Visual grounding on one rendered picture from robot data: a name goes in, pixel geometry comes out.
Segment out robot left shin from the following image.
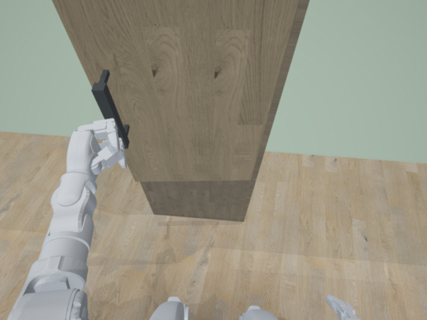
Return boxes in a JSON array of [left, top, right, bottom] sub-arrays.
[[167, 297, 181, 302]]

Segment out robot left forearm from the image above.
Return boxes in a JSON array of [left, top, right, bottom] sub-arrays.
[[7, 172, 97, 320]]

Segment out left robot upper arm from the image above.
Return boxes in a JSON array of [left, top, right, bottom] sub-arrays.
[[11, 288, 89, 320]]

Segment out robot left hand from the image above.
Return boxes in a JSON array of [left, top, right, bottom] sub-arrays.
[[67, 118, 127, 181]]

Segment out robot left thigh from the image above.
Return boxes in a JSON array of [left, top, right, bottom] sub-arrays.
[[149, 301, 189, 320]]

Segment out cupboard door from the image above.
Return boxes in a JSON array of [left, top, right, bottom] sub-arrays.
[[52, 0, 299, 182]]

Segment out robot right hand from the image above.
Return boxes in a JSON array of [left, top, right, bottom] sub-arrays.
[[326, 295, 361, 320]]

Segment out handle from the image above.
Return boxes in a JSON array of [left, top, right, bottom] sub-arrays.
[[91, 69, 129, 149]]

